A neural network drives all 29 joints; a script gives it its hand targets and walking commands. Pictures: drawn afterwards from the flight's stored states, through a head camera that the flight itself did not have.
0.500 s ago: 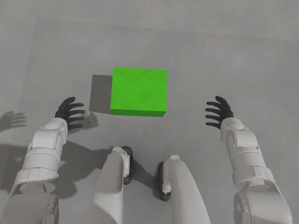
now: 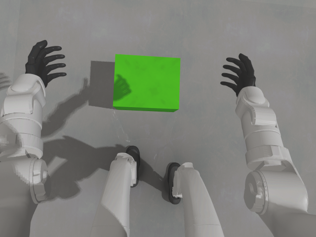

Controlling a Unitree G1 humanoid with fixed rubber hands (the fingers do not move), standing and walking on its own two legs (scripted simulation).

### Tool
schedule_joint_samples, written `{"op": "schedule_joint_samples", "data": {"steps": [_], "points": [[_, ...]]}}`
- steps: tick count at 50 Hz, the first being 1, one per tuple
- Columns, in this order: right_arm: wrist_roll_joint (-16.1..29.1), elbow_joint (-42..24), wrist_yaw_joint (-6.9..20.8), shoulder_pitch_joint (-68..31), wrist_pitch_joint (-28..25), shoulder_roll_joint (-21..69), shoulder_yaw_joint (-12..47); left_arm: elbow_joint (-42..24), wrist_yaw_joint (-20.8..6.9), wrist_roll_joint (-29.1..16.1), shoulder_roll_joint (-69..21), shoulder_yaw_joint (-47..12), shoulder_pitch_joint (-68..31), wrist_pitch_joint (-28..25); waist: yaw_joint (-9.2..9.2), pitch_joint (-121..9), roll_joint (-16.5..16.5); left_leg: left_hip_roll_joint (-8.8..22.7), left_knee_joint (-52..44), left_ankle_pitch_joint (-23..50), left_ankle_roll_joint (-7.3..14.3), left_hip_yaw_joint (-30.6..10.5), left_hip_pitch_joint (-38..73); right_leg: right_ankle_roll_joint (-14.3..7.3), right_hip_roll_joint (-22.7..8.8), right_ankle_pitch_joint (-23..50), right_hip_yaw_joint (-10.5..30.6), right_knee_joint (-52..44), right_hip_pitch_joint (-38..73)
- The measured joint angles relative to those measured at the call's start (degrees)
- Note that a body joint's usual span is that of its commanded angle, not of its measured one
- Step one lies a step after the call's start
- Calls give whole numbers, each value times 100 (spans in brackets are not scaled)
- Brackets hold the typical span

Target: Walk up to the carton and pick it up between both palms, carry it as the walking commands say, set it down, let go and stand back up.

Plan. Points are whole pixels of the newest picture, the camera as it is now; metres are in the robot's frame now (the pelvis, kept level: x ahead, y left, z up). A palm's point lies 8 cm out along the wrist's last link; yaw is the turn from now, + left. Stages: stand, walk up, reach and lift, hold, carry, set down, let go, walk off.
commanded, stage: reach and lift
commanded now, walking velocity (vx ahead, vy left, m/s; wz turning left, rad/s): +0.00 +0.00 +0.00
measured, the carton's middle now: (146, 85) +0.54 +0.05 -0.59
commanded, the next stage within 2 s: none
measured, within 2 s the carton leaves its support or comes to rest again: neither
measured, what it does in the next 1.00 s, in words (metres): lowers itself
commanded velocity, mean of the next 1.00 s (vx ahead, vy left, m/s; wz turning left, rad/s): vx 0.00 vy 0.00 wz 0.00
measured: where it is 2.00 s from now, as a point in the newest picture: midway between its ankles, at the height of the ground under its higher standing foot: (153, 182)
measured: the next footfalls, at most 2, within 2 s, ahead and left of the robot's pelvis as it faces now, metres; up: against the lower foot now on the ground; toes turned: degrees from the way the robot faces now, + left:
none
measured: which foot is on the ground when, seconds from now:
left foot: down 0.00-1.00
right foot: down 0.00-1.00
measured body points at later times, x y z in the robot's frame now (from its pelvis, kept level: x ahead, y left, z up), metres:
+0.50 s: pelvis -0.05 +0.00 -0.02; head +0.32 +0.03 +0.22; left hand +0.49 +0.28 -0.19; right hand +0.50 -0.18 -0.18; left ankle +0.10 +0.09 -0.63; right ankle +0.02 -0.13 -0.63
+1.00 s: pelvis -0.07 -0.01 -0.16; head +0.31 +0.03 +0.06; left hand +0.50 +0.30 -0.32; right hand +0.52 -0.17 -0.31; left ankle +0.09 +0.09 -0.63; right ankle +0.02 -0.13 -0.63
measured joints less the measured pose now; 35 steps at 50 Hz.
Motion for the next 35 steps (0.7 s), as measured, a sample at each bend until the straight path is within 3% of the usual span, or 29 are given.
{"op": "schedule_joint_samples", "data": {"steps": [8,16,18,22,27,35], "points": [[-47,-266,31,-814,-47,-227,-99,17,-58,72,177,287,-985,-139,31,450,-29,60,54,80,40,65,-352,35,52,108,79,77,-401],[104,-748,-73,-2340,226,-717,-88,-331,62,-171,696,176,-2368,78,6,2892,-58,18,70,201,63,136,608,32,4,150,144,257,475],[161,-853,-131,-2381,391,-677,-106,-401,90,-215,745,72,-2419,211,-30,2890,-99,-5,91,243,66,127,452,27,-20,159,131,323,308],[260,-419,-151,-2490,532,-582,-86,35,88,-177,696,46,-2616,341,-49,2822,-157,9,285,233,55,84,212,11,-6,134,87,514,87],[181,30,-217,-2809,406,-523,-108,621,23,-128,732,43,-3010,125,-38,2843,-119,41,744,154,61,-3,-163,-6,25,40,-2,932,-233],[112,412,-314,-3548,489,-587,-256,979,94,-273,1179,-266,-3782,254,-70,2815,-158,51,1815,-31,66,-55,-1246,-15,12,-245,-71,2061,-1268]]}}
